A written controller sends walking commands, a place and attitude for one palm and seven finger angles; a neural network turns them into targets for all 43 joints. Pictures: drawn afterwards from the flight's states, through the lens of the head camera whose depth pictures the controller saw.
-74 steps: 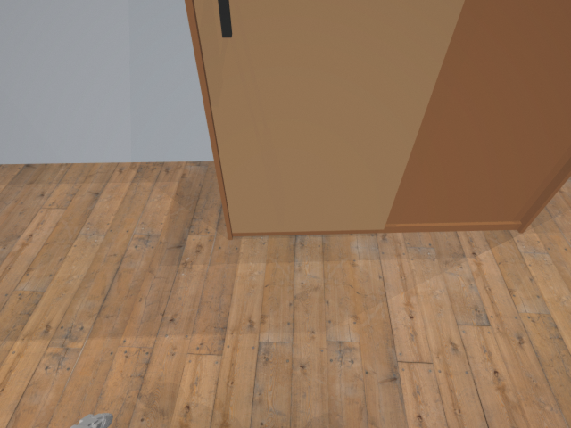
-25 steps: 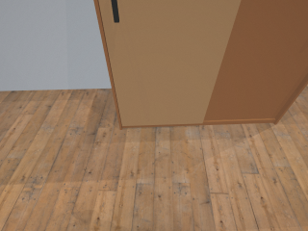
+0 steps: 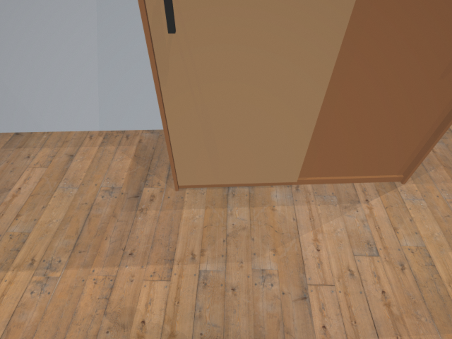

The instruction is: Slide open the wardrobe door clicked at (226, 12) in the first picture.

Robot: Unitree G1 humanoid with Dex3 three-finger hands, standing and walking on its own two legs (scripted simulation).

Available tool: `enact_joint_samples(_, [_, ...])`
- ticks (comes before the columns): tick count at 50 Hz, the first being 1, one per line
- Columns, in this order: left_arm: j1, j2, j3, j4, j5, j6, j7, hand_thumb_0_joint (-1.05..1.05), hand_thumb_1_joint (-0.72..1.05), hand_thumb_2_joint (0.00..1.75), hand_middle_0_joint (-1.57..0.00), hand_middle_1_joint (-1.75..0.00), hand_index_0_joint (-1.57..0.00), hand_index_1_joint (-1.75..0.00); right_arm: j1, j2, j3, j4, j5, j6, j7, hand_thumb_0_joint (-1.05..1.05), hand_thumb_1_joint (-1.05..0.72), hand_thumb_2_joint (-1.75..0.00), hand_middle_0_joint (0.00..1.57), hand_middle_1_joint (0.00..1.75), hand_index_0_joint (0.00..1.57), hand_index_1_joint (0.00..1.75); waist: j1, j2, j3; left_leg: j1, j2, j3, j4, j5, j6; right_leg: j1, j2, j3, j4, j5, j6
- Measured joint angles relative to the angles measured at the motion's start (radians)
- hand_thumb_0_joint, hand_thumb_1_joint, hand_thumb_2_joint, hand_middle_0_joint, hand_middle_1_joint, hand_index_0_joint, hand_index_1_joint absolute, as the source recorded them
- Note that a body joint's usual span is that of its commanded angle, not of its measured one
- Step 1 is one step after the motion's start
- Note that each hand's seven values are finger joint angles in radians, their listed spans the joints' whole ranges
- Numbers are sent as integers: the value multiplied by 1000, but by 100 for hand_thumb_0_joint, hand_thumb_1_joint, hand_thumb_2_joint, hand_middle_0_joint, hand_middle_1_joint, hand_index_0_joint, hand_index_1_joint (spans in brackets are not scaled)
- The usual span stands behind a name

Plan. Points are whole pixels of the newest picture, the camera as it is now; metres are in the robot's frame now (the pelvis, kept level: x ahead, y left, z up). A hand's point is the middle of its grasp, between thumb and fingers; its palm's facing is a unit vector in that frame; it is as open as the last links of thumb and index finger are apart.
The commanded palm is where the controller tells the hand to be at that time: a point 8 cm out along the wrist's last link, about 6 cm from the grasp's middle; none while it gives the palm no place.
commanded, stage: look at it before walking up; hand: left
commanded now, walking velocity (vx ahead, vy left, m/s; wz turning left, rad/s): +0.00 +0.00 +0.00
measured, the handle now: out of the picture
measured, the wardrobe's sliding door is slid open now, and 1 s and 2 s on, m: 0.00 0.00 0.00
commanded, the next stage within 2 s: walk to a spot facing it in 0.06 s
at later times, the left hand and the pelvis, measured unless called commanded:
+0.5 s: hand out of the picture +0.02 +0.21 -0.20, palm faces +0.04 -0.98 -0.17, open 7.4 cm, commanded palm none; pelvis +0.06 +0.02 -0.02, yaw +0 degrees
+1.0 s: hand (161, 276) +0.29 +0.17 -0.19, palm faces +0.04 -0.98 -0.19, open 7.3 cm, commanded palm none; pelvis +0.20 +0.00 -0.02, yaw +3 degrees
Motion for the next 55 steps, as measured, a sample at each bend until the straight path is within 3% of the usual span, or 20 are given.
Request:
enact_joint_samples(11, [6,-5,0,4,0,3,4,0,90,90,-20,-30,-21,-30,2,2,2,4,-2,2,-2,0,-90,-90,20,30,21,30,1,3,-2,4,-1,1,-8,3,0,2,-1,1,-6,2,2])
enact_joint_samples(19, [120,-79,9,-7,8,14,-7,0,90,90,-20,-30,-20,-30,117,67,2,1,-14,17,5,0,-90,-90,20,30,20,30,6,10,-49,-56,10,-2,161,-159,19,-20,8,-7,81,-82,-2])
enact_joint_samples(23, [198,-121,21,3,7,4,-7,0,90,90,-20,-30,-20,-30,190,110,-3,10,-10,6,6,0,-90,-90,20,30,20,30,7,-1,-48,-61,19,19,216,-167,19,-9,-1,-18,128,-141,10])
enact_joint_samples(25, [234,-135,27,19,6,10,-7,0,90,90,-20,-30,-20,-30,217,137,-6,13,-12,-12,4,0,-90,-90,20,30,20,30,10,-30,-44,-34,-1,45,209,-192,26,-36,-23,-7,221,-186,2])
enact_joint_samples(29, [241,-160,31,44,10,23,-6,0,91,90,-20,-30,-20,-30,288,188,-6,11,-14,-53,-18,0,-90,-90,20,30,20,30,-17,-34,-17,40,-4,64,134,-195,44,-202,-27,-52,602,-267,-12])
enact_joint_samples(32, [200,-168,41,26,10,21,-14,1,91,90,-20,-30,-20,-30,344,223,-3,34,-13,-61,-28,0,-90,-90,20,30,21,30,-25,-31,8,107,-3,65,46,-173,42,-311,-50,-86,677,-210,-6])
enact_joint_samples(36, [117,-168,55,-18,12,21,-11,1,93,90,-20,-30,-20,-30,394,252,-3,73,-12,-57,-35,0,-90,-90,20,30,21,30,-30,-18,47,182,2,74,-36,-166,29,-388,-75,-117,519,-93,-6])
enact_joint_samples(40, [39,-152,62,-60,8,1,-10,1,94,90,-19,-30,-20,-30,420,261,-8,102,-8,-43,-39,0,-90,-90,20,30,21,30,-50,0,83,220,17,70,-4,-226,7,-352,-58,-135,303,-1,-24])
enact_joint_samples(42, [23,-141,60,-83,10,-26,-6,1,93,90,-19,-30,-20,-30,442,266,-13,111,-2,-32,-35,0,-90,-90,20,30,21,30,-52,-5,80,187,20,58,137,-297,4,-281,-58,-140,206,90,-39])
enact_joint_samples(45, [-12,-157,61,-97,8,-55,13,0,93,90,-19,-30,-20,-30,391,250,-28,103,10,-5,-32,1,-90,-90,20,30,21,30,-50,24,96,-14,29,4,600,-360,26,-275,-52,-174,281,-1,-49])
enact_joint_samples(48, [-15,-174,53,-96,9,-41,26,0,92,90,-19,-30,-20,-30,310,226,-43,59,-1,12,-27,1,-90,-90,20,30,21,30,-49,24,80,-187,43,13,806,-319,33,-234,-50,-194,242,-11,-41])
enact_joint_samples(51, [8,-191,51,-83,13,-28,30,0,92,90,-19,-30,-20,-30,237,203,-52,1,-10,15,-19,1,-91,-90,20,30,20,30,-46,16,38,-272,70,45,723,-273,26,-198,-49,-206,185,1,-35])
enact_joint_samples(55, [49,-171,63,-74,16,-15,25,-1,94,90,-20,-30,-20,-30,177,193,-55,-63,-15,-1,-7,0,-91,-90,20,30,20,30,-25,-11,-19,-256,81,89,471,-226,19,-168,-57,-210,166,-16,-24])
